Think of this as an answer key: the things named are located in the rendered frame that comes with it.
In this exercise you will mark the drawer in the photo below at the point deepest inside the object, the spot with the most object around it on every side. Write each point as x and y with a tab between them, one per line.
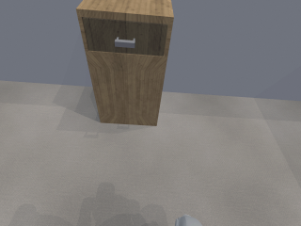
150	38

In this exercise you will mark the cabinet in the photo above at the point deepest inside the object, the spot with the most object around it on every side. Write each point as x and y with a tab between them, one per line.
127	87

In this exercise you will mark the handle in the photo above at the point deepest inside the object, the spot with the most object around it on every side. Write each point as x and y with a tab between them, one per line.
125	43

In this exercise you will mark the right robot thigh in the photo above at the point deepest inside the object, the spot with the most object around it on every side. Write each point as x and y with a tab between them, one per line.
187	221

